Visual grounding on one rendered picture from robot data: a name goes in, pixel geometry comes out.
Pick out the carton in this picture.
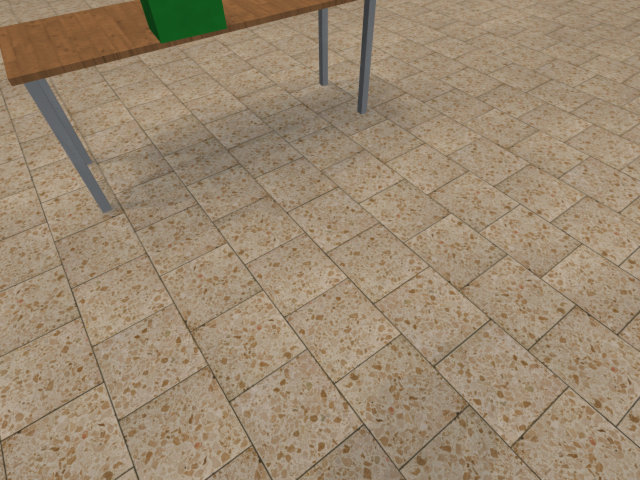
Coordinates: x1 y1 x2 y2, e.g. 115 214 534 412
140 0 227 44

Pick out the table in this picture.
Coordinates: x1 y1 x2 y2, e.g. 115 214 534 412
0 0 376 213

